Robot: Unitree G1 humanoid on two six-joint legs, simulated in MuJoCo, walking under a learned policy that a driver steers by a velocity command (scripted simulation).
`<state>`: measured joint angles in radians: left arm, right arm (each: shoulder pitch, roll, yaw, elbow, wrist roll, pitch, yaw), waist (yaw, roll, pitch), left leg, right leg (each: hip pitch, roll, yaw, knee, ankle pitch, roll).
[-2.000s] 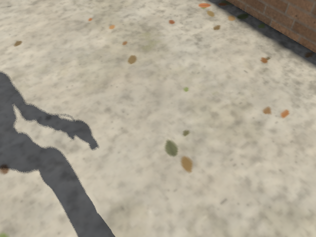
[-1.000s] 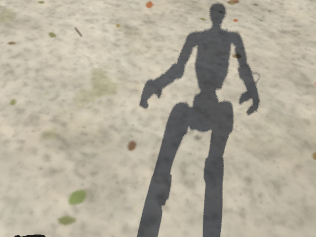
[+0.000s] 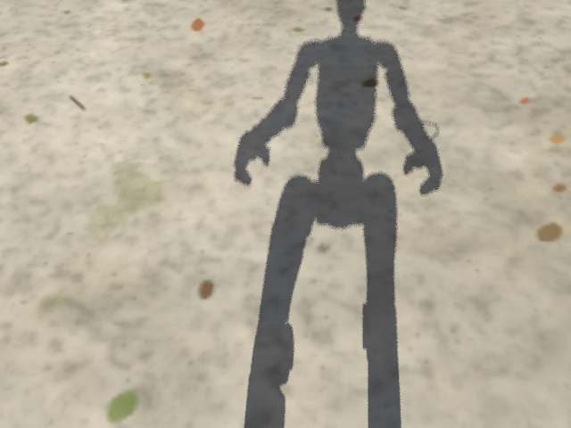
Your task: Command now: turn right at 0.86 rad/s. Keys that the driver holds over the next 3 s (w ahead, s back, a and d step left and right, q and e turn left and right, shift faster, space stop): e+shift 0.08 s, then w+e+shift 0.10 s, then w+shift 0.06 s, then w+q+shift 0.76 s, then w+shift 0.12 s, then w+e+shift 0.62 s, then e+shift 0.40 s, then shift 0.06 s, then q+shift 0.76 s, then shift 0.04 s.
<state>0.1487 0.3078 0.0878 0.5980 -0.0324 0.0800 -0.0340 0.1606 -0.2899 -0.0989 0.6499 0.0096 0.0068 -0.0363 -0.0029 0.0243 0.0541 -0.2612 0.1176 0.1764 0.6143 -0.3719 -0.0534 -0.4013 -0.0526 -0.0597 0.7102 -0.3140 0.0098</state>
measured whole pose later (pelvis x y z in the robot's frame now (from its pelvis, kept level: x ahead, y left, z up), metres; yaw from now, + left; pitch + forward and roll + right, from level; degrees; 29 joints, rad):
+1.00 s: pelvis +0.54 +0.00 -0.02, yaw +14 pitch +3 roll -1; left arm -0.01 0.29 -0.02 0.56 0.05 -0.08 0.01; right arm 0.50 -0.33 -0.07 0.89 0.01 -0.07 0.01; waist -0.11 0.01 0.04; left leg 0.06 -0.14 -0.28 0.74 -0.45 0.13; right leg -0.58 0.00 0.01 0.61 -0.12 -0.01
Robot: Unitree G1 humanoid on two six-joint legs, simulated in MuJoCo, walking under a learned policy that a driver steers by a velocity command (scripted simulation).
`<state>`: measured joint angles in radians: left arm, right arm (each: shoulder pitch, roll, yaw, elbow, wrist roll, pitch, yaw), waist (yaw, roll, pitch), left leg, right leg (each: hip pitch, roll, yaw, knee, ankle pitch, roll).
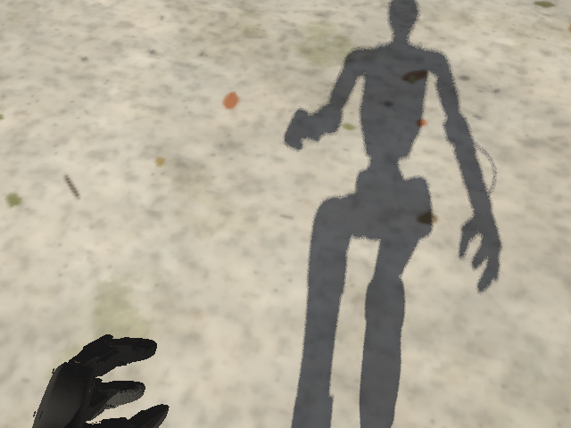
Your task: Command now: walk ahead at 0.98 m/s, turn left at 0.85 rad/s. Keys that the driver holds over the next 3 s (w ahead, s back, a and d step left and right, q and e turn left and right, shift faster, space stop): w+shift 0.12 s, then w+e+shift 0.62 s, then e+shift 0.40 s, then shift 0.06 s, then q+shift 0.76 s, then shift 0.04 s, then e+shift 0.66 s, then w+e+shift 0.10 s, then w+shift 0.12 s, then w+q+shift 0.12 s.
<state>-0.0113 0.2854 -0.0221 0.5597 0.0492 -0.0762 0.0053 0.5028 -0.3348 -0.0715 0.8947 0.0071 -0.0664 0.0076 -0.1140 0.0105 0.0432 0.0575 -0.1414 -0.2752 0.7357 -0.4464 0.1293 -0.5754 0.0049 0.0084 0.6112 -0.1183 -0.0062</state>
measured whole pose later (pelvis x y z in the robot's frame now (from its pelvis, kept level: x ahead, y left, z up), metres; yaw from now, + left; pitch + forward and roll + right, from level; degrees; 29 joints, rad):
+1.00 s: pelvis +0.88 -0.03 +0.02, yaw -31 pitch +0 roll +0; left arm 0.27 0.31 0.07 0.74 -0.02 -0.04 -0.03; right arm 0.06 -0.25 -0.01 0.62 -0.01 -0.11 -0.03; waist 0.04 0.00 0.11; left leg -0.58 0.05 -0.18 1.26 -0.41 -0.08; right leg -0.29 0.24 0.04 0.49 -0.17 -0.19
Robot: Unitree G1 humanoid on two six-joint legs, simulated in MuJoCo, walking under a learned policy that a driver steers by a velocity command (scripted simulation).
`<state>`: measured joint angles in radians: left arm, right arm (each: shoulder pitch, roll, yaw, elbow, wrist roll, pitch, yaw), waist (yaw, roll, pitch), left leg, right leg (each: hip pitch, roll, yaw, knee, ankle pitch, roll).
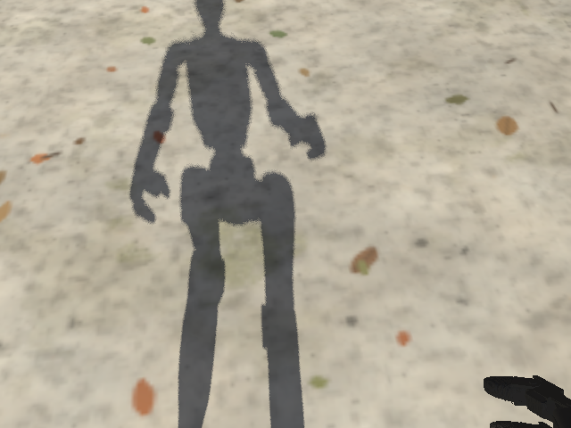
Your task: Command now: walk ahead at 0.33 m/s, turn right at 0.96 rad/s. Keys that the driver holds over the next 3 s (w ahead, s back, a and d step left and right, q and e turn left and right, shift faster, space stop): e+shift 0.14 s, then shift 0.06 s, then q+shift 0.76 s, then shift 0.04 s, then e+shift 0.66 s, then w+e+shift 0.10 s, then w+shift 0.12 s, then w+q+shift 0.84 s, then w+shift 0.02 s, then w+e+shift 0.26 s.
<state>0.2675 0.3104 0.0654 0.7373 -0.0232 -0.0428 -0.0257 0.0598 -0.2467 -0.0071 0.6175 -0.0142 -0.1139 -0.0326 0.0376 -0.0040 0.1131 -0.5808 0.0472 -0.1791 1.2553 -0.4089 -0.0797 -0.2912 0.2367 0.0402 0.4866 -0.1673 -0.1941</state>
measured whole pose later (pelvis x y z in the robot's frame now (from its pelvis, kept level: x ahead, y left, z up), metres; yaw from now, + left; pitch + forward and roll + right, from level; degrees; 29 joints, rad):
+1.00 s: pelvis +0.20 +0.09 +0.00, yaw +17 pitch +2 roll +0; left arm 0.14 0.33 0.09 0.72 0.00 0.00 0.01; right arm 0.14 -0.33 -0.08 0.53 0.00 0.05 0.01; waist 0.02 -0.02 0.07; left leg -0.40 -0.01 0.02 0.63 -0.28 0.04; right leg -0.40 -0.09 -0.07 1.03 -0.56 0.07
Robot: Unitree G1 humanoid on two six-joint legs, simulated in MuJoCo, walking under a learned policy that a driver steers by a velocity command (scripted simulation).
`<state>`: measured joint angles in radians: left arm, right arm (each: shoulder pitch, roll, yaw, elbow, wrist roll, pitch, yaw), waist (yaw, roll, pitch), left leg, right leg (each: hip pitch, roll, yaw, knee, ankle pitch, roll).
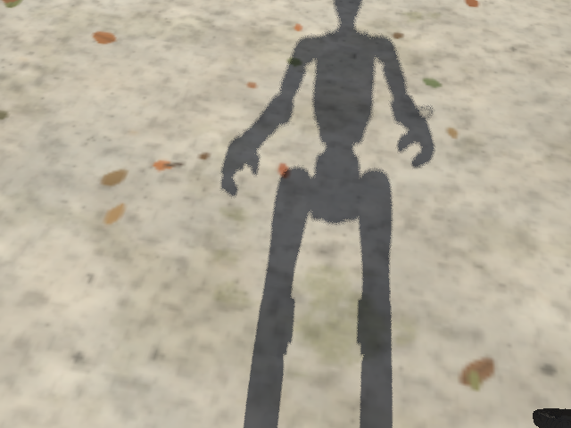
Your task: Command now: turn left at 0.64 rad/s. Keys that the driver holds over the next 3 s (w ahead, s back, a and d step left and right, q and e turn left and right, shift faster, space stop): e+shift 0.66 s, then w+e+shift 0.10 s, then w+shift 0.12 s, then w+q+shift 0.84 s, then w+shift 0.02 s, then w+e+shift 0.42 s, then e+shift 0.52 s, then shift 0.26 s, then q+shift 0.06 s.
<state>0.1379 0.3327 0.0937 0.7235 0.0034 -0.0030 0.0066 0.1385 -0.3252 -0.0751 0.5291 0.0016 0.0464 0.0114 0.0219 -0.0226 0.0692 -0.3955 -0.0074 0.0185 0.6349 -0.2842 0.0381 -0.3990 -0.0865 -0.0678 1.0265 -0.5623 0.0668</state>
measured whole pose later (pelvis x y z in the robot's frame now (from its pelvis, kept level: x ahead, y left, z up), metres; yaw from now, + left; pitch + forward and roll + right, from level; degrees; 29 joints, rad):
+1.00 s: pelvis +0.14 -0.04 +0.01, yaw -32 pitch +3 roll +1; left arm 0.23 0.29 0.05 0.62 0.04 -0.01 -0.02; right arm 0.27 -0.30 -0.07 0.76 -0.04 -0.07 0.03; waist -0.05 -0.03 -0.06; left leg -0.27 -0.07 -0.07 0.52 -0.31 0.04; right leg -0.38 0.11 0.18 0.94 -0.43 -0.07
